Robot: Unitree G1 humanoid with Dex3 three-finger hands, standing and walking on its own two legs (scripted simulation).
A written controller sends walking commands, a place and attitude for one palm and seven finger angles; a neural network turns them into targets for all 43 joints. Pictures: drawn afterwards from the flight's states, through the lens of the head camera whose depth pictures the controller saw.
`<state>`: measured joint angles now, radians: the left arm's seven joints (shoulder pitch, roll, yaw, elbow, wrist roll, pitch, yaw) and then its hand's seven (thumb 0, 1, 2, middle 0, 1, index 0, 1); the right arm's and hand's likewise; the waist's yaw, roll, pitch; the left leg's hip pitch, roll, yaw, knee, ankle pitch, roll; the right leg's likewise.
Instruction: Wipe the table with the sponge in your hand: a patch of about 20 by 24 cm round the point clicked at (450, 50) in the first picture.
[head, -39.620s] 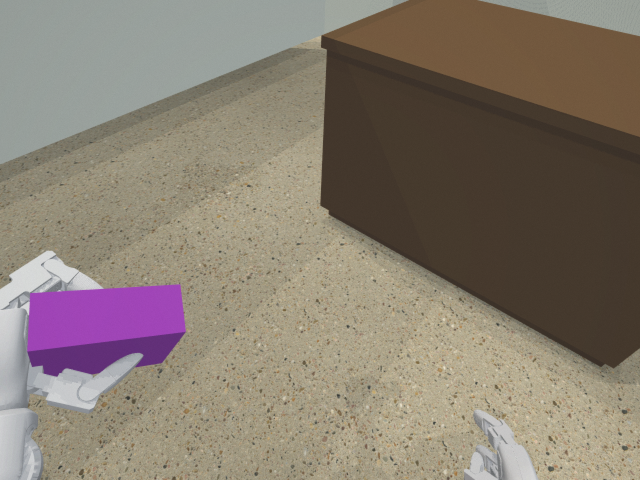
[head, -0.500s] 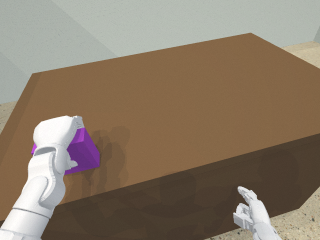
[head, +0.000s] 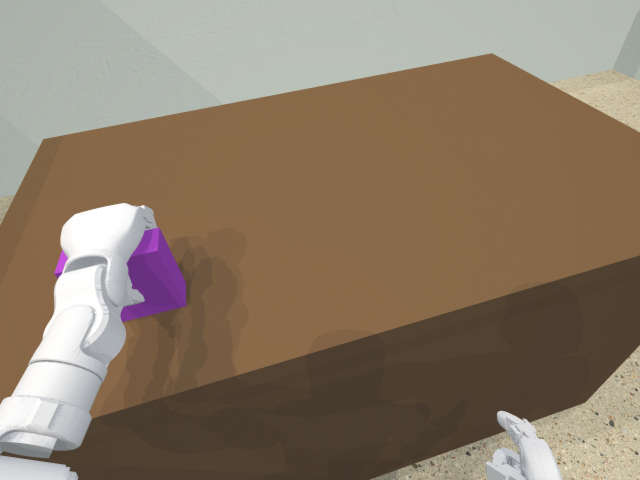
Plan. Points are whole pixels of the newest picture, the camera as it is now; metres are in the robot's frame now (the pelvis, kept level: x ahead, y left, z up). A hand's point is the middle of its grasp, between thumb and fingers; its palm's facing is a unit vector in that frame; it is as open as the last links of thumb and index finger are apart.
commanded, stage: wipe forward along the first lane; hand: left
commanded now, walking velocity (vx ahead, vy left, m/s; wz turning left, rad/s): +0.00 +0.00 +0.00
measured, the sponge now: (133, 287) +0.32 +0.30 +0.08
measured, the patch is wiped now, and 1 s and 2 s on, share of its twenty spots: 0.10 0.30 0.40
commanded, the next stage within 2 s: slide across to the middle lane in 0.76 s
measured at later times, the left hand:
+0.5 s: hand (130, 235) +0.38 +0.32 +0.13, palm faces -0.06 -0.01 -1.00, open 9.3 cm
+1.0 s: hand (128, 215) +0.42 +0.34 +0.13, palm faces -0.08 +0.01 -1.00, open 9.3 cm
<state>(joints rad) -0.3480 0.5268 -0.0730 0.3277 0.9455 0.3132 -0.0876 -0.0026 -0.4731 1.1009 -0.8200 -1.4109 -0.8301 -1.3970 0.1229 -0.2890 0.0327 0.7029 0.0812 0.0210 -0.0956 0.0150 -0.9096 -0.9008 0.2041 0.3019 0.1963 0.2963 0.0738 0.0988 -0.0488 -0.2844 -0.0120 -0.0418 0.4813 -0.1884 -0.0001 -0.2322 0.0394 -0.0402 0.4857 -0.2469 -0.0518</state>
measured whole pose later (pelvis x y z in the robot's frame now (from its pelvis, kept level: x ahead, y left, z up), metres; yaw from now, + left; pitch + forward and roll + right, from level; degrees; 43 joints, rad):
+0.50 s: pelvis +0.00 +0.01 +0.00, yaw -1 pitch +3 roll -1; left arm -0.55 0.57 -0.05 0.61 0.97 0.22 -0.08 0.01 -0.48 1.11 -0.82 -1.41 -0.83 -1.41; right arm 0.20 -0.30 0.02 0.70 0.09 0.07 -0.09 0.01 -0.91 -0.90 0.20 0.30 0.20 0.30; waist 0.03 0.08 -0.07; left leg -0.36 -0.01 -0.03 0.51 -0.20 0.01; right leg -0.30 0.04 -0.03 0.49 -0.25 -0.04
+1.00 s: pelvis +0.02 +0.03 +0.00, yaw -1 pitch +6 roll -1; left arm -0.65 0.61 -0.03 0.75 0.99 0.16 -0.05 0.01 -0.48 1.12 -0.82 -1.41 -0.83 -1.42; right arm 0.25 -0.30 -0.01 0.71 0.09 0.09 -0.07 0.01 -0.91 -0.90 0.20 0.30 0.20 0.30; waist 0.01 0.07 -0.08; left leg -0.39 -0.03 -0.01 0.50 -0.21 0.04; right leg -0.32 0.03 -0.01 0.45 -0.24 -0.01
